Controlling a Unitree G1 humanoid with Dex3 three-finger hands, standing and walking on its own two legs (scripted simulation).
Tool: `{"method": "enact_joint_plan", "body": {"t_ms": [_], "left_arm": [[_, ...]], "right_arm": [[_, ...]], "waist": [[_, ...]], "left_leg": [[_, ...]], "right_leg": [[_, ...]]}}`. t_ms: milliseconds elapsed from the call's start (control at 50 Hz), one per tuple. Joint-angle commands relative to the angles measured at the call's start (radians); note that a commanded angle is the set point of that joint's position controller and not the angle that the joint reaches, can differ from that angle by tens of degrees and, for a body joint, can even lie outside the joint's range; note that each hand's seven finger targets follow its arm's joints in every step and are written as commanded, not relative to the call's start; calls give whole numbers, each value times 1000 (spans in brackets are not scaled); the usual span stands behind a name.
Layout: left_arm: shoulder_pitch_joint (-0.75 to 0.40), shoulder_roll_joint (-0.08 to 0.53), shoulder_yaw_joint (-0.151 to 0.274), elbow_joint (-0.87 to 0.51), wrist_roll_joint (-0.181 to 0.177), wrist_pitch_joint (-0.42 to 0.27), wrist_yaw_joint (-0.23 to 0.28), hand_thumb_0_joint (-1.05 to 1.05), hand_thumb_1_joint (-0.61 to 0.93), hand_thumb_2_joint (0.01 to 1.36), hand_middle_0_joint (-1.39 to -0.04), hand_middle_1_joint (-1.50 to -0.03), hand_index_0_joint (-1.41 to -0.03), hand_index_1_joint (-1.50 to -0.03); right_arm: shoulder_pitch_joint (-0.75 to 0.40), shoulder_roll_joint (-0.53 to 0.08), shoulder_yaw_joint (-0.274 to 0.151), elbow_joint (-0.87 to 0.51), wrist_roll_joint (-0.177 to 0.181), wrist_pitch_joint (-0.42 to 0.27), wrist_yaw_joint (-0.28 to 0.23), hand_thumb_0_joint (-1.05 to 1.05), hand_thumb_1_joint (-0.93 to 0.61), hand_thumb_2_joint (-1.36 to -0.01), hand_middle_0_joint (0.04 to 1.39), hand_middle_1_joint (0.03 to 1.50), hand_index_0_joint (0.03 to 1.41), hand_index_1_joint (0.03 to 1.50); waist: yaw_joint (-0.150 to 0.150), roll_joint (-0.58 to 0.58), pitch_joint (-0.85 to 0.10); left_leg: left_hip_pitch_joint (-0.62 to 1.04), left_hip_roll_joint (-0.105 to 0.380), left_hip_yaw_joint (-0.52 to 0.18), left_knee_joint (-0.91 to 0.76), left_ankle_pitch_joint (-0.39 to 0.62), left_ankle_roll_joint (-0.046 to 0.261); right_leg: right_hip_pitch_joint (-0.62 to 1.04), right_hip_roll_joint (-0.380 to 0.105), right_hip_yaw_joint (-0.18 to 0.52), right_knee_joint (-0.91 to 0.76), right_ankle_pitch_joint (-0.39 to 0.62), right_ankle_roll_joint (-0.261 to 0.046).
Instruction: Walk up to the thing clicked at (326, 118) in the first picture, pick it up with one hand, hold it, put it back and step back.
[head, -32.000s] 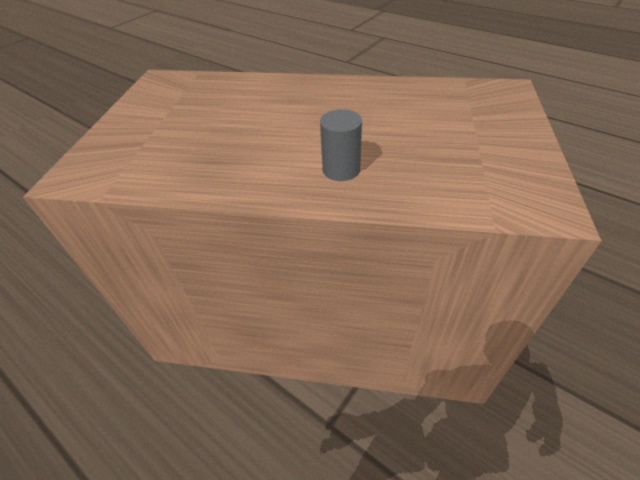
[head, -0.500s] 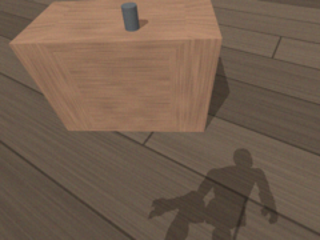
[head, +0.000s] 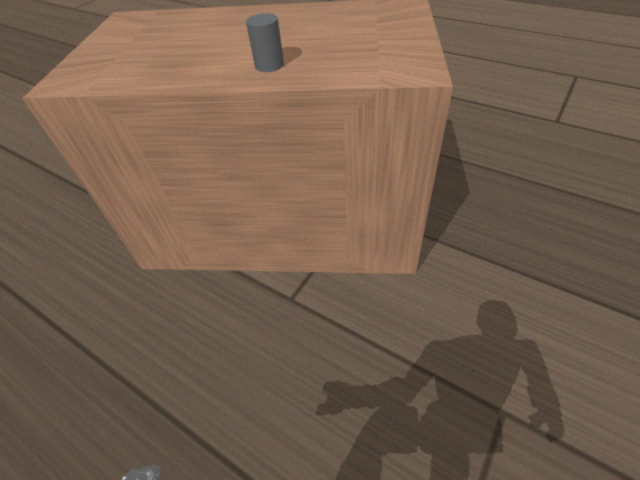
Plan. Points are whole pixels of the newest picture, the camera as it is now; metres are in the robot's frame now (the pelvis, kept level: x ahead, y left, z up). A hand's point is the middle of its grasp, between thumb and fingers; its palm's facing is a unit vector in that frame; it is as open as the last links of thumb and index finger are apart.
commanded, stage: step back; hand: left
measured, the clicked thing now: (265, 43) +1.09 +0.20 +0.05
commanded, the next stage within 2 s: stand in 0.06 s
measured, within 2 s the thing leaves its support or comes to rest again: neither
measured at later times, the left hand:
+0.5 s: hand out of the picture +0.10 +0.26 -0.13, palm faces -0.01 -0.94 -0.33, open 7.4 cm
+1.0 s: hand out of the picture +0.06 +0.24 -0.13, palm faces -0.03 -0.94 -0.34, open 7.4 cm
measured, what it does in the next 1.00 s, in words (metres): stands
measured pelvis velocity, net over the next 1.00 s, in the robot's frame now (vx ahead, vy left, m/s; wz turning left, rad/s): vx -0.01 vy -0.02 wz -0.02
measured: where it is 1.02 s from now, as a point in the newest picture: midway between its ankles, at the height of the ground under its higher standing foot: outside the picture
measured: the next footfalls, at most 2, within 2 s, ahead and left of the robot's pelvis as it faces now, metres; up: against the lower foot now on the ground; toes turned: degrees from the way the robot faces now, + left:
none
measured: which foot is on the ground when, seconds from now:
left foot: down 0.00-1.00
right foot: down 0.00-1.00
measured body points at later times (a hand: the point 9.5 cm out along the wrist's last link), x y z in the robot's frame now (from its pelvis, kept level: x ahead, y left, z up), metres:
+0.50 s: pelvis +0.01 +0.01 +0.02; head +0.02 +0.01 +0.47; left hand +0.10 +0.31 -0.11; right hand +0.13 -0.29 -0.10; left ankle -0.01 +0.13 -0.73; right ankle +0.02 -0.12 -0.73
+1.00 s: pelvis -0.01 -0.02 +0.02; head -0.01 -0.02 +0.47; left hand +0.06 +0.29 -0.11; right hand +0.04 -0.32 -0.12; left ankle -0.01 +0.13 -0.73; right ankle +0.02 -0.12 -0.73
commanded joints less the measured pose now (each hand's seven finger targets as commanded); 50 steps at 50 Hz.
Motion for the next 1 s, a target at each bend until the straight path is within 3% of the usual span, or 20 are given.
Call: {"method": "enact_joint_plan", "body": {"t_ms": [0,20,40,60,100,120,200,400,460,620,680,800,860,920,980], "left_arm": [[-78,238,54,-79,-24,-5,26,0,900,900,-200,-300,-200,-300],[-48,211,43,-76,-35,0,26,0,900,900,-200,-300,-200,-300],[-12,185,28,-34,-58,9,24,0,900,900,-200,-300,-200,-300],[-21,191,23,-12,-50,8,21,0,900,900,-200,-300,-200,-300],[-59,210,25,1,-32,-4,16,0,900,900,-200,-300,-200,-300],[-59,217,26,10,-31,-5,16,0,900,900,-200,-300,-200,-300],[-59,204,11,36,-30,-1,15,0,900,900,-200,-300,-200,-300],[-54,214,0,79,-21,-8,16,0,900,900,-200,-300,-200,-300],[-51,217,1,85,-19,-10,16,0,900,900,-200,-300,-200,-300],[-47,225,2,88,-18,-15,15,0,900,900,-200,-300,-200,-300],[-52,230,3,90,-17,-14,15,0,900,900,-200,-300,-200,-300],[-46,240,3,92,-20,-14,13,0,900,900,-200,-300,-200,-300],[-41,246,4,94,-18,-10,12,0,900,900,-200,-300,-200,-300],[-42,252,7,90,-20,-5,10,0,900,900,-200,-300,-200,-300],[-39,248,6,87,-19,-6,8,0,900,900,-200,-300,-200,-300]], "right_arm": [[74,-193,-56,-6,-14,-36,-23,0,-900,-900,200,300,200,300],[3,-226,-59,-26,-14,-41,-25,0,-900,-900,200,300,200,300],[-86,-260,-46,-52,-7,-55,-17,0,-900,-900,200,300,200,300],[-116,-231,-41,-41,0,-56,-11,0,-900,-900,200,300,200,300],[-112,-189,-31,-38,9,-54,-9,0,-900,-900,200,300,200,300],[-88,-181,-27,-24,11,-55,-12,0,-900,-900,200,300,200,300],[-119,-188,-25,-4,13,-56,-13,0,-900,-900,200,300,200,300],[-141,-172,-18,19,16,-45,-10,0,-900,-900,200,300,200,300],[-155,-164,-14,21,15,-43,-7,0,-900,-900,200,300,200,300],[-165,-165,-12,27,12,-39,1,0,-900,-900,200,300,200,300],[-157,-164,-10,31,10,-37,3,0,-900,-900,200,300,200,300],[-130,-159,-7,46,9,-36,6,0,-900,-900,200,300,200,300],[-111,-159,-6,54,7,-32,8,0,-900,-900,200,300,200,300],[-92,-160,-5,54,6,-32,8,0,-900,-900,200,300,200,300],[-81,-160,-4,53,4,-34,8,0,-900,-900,200,300,200,300]], "waist": [[-27,-55,-150],[7,4,-154],[38,9,-130],[42,21,-114],[9,12,-140],[-1,26,-154],[1,61,-146],[-15,-12,-124],[-12,-23,-97],[-11,-28,-102],[-12,-35,-77],[-13,-42,-70],[-15,-47,-44],[-15,-45,-35],[-12,-43,-45]], "left_leg": [[113,99,-98,-227,522,41],[120,182,-186,-230,566,85],[73,209,-235,-233,527,113],[28,199,-218,-255,465,95],[48,135,-108,-247,480,44],[70,123,-86,-254,514,30],[145,136,-80,-286,620,25],[192,129,-39,-344,552,19],[174,124,-37,-362,473,17],[176,123,-34,-382,395,13],[141,113,-33,-392,307,9],[123,108,-35,-393,268,7],[123,104,-31,-383,209,9],[108,101,-34,-388,192,10],[100,105,-36,-387,199,11]], "right_leg": [[82,-112,105,20,434,-46],[35,-48,66,20,276,-22],[92,-16,91,-67,141,-10],[151,-34,103,-126,128,-10],[219,-78,118,-149,301,-25],[234,-87,117,-138,346,-33],[226,-77,96,-191,354,-27],[238,-95,107,-279,404,-13],[224,-97,112,-304,361,-8],[219,-101,117,-332,315,-13],[207,-100,125,-354,237,-9],[197,-101,137,-368,182,-16],[145,-100,153,-395,54,-16],[134,-101,163,-403,-4,-20],[148,-97,163,-393,15,-21]]}}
